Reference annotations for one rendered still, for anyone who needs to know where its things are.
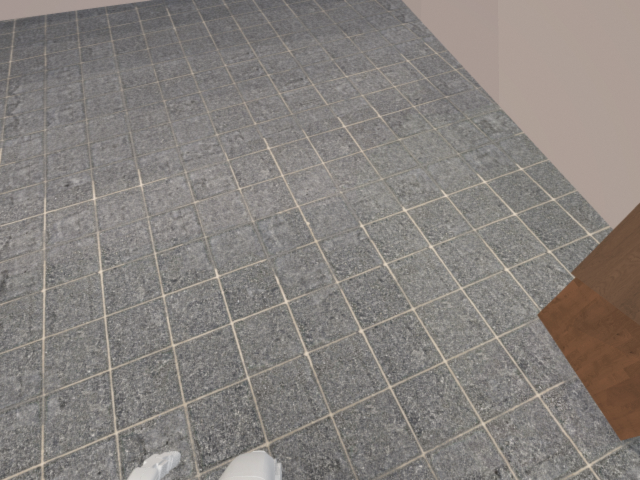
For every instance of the left robot thigh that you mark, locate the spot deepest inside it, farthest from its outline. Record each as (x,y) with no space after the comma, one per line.
(253,466)

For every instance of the cupboard door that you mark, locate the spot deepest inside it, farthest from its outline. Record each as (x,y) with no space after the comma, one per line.
(612,269)

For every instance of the left robot hand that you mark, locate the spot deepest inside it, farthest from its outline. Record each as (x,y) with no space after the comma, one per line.
(156,466)

